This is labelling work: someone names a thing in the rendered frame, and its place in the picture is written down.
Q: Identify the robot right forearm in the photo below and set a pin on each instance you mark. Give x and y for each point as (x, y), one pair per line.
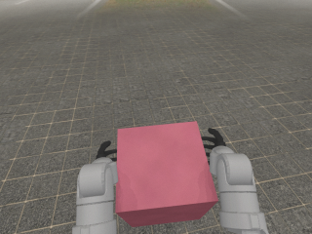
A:
(240, 211)

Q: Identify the carton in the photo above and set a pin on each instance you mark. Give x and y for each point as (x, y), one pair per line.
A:
(163, 174)

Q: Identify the robot right hand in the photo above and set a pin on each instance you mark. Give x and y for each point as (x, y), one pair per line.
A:
(217, 140)

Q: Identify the robot left hand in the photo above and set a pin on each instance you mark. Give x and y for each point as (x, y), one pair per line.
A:
(102, 153)

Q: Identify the robot left forearm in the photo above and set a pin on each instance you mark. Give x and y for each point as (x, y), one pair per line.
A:
(95, 187)

